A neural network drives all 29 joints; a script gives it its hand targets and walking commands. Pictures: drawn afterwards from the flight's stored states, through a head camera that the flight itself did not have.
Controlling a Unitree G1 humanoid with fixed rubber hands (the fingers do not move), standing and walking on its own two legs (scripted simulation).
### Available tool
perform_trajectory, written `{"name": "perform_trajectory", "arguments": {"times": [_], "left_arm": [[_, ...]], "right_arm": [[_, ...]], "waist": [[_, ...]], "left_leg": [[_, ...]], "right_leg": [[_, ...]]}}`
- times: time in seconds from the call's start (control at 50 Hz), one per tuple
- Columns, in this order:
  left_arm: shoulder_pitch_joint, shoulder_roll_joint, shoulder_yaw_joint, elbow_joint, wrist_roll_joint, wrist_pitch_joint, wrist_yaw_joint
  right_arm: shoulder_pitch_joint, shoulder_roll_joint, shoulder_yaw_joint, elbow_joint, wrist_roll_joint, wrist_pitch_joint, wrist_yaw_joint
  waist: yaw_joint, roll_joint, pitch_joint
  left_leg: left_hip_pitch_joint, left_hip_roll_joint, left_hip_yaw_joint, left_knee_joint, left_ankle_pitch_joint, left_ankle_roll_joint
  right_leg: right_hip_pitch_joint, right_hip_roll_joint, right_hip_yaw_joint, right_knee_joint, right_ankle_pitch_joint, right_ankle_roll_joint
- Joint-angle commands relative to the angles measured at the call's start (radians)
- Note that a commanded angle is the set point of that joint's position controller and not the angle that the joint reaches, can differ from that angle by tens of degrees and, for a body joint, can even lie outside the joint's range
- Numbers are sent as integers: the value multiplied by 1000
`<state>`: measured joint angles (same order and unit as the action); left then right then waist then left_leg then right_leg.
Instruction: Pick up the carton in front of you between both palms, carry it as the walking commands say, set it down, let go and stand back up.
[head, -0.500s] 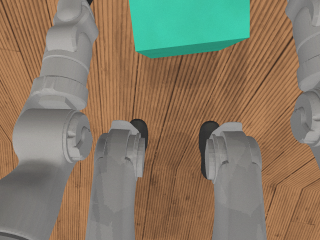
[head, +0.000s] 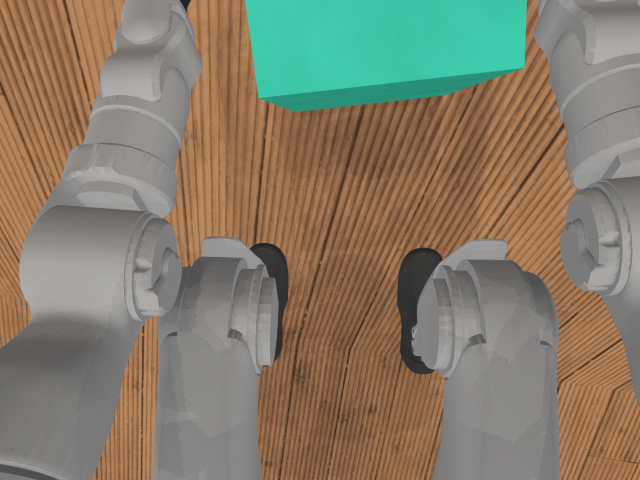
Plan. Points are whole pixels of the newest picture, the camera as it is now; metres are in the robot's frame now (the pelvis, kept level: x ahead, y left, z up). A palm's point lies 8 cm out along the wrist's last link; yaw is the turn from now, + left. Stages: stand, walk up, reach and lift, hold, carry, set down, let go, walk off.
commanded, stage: reach and lift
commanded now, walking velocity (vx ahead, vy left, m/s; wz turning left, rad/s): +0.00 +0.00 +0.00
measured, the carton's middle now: out of the picture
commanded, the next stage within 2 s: none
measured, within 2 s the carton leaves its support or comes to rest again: leaves its support in 0.52 s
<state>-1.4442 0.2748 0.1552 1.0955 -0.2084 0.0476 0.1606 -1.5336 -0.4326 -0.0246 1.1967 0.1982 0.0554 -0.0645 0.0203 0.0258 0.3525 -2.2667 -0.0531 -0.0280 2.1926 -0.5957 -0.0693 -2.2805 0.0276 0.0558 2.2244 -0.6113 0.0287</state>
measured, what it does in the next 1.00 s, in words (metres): rises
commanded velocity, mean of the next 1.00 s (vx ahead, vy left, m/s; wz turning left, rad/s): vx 0.00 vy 0.00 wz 0.00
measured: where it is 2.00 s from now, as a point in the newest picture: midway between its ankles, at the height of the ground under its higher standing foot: (340, 326)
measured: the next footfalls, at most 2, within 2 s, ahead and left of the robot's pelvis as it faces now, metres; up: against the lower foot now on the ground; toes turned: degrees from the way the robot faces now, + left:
none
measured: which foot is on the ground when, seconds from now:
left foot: down 0.00-1.00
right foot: down 0.00-1.00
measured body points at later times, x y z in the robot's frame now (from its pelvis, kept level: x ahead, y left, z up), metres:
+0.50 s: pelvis +0.00 +0.00 +0.00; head +0.37 -0.03 +0.24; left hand +0.56 +0.13 -0.17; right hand +0.57 -0.18 -0.18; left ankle +0.11 +0.13 -0.33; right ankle +0.10 -0.13 -0.33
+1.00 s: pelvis -0.02 +0.01 +0.10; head +0.26 -0.02 +0.45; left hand +0.51 +0.13 +0.02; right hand +0.51 -0.18 +0.02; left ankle +0.11 +0.14 -0.33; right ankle +0.10 -0.13 -0.33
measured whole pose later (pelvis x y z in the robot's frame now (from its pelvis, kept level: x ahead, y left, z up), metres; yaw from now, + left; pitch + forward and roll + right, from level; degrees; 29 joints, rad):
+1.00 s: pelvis -0.02 +0.01 +0.10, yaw -3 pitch +43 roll +1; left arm -1.16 -0.02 0.57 0.75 0.24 0.35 0.10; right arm -1.21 -0.11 -0.44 0.86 -0.25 0.37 -0.01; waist 0.01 0.02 -0.10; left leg -2.10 -0.12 -0.09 1.83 -0.48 -0.09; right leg -2.11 0.11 0.10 1.83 -0.48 0.07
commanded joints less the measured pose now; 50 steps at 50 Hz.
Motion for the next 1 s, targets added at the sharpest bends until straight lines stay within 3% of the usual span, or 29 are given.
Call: {"name": "perform_trajectory", "arguments": {"times": [0.0, 0.1, 0.16, 0.2, 0.24, 0.28, 0.32, 0.42, 0.48, 0.54, 0.58, 0.66, 0.74, 0.8, 0.88, 0.98], "left_arm": [[-261, 88, 8, -78, -1, -9, -3], [-353, 13, -18, -85, 1, -4, -4], [-428, -150, -17, -78, 43, 5, -28], [-497, -378, -15, -83, 101, 29, -84], [-576, -707, -58, -110, 138, 63, -180], [-576, -840, -61, -140, 166, 99, -249], [-574, -918, -64, -180, 168, 124, -288], [-546, -1036, -126, -248, 103, 140, -307], [-554, -1117, -209, -323, 45, 146, -301], [-578, -1186, -304, -475, -7, 167, -288], [-592, -1205, -326, -523, -1, 190, -285], [-516, -1222, -319, -542, 57, 238, -273], [-392, -1229, -161, -365, 197, 280, -296], [-363, -1233, -53, -273, 282, 297, -309], [-392, -1238, -4, -251, 327, 298, -319], [-445, -1280, -70, -327, 301, 301, -322]], "right_arm": [[-289, -112, -21, -82, -13, -14, 2], [-372, -25, 28, -76, 5, -6, 18], [-442, 158, 59, -75, -14, 6, 51], [-510, 423, 75, -78, -48, 27, 116], [-569, 749, 101, -108, -77, 55, 207], [-525, 887, 70, -128, -90, 85, 268], [-495, 963, 53, -155, -97, 105, 301], [-493, 1053, 115, -293, -58, 117, 308], [-515, 1128, 197, -418, -8, 121, 289], [-538, 1216, 274, -607, 28, 141, 255], [-527, 1254, 278, -659, 11, 170, 241], [-385, 1313, 249, -606, -58, 226, 224], [-257, 1321, 93, -410, -189, 265, 246], [-273, 1310, -3, -345, -261, 275, 269], [-320, 1303, -68, -336, -311, 277, 287], [-331, 1344, -52, -370, -300, 283, 296]], "waist": [[-15, -68, -1154], [-4, -61, -1125], [1, -65, -1102], [23, -68, -1068], [18, -62, -1027], [3, -53, -978], [-1, -46, -980], [-8, -52, -1180], [-10, -59, -1433], [-17, -83, -1796], [-20, -93, -1904], [-26, -103, -1803], [-12, -87, -1433], [0, -76, -1310], [-4, -74, -1314], [-19, -40, -1486]], "left_leg": [[577, -10, 92, -145, 367, 8], [607, -20, 95, -165, 307, 12], [624, -38, 98, -164, 287, 13], [626, -57, 110, -156, 285, 12], [590, -79, 124, -146, 281, 17], [544, -83, 134, -136, 257, 31], [514, -87, 134, -126, 269, 43], [563, -89, 128, -102, 406, 51], [627, -97, 137, -98, 529, 45], [683, -109, 156, -118, 633, 29], [663, -116, 163, -147, 636, 21], [654, -126, 160, -236, 507, 18], [547, -127, 160, -362, 253, 21], [540, -129, 150, -438, 152, 28], [589, -129, 138, -514, 114, 37], [725, -129, 137, -577, 136, 28]], "right_leg": [[554, -12, -66, -196, 338, 3], [555, -3, -73, -209, 263, -5], [569, 16, -75, -207, 252, -6], [559, 38, -74, -200, 252, -5], [530, 60, -81, -188, 265, -6], [485, 73, -100, -183, 251, -8], [458, 81, -105, -176, 267, -17], [548, 79, -110, -162, 423, -22], [721, 87, -113, -156, 594, -18], [974, 101, -115, -161, 778, -10], [1037, 107, -121, -181, 807, -5], [924, 121, -138, -293, 614, 7], [694, 131, -149, -426, 305, -1], [615, 131, -154, -493, 171, -11], [632, 133, -152, -559, 125, -21], [745, 137, -152, -617, 156, -21]]}}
